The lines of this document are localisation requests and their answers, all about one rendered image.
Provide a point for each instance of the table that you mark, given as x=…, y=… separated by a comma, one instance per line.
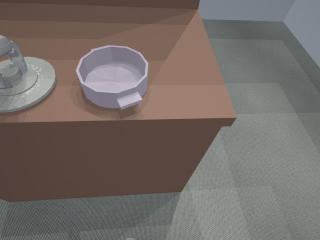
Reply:
x=67, y=147

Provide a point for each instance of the knob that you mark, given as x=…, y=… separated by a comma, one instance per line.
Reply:
x=11, y=72

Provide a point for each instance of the left robot hand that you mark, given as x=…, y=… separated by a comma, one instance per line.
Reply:
x=12, y=50

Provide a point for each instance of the pot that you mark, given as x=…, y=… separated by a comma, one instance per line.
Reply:
x=113, y=76

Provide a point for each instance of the lid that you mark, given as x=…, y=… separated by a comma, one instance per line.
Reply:
x=35, y=84

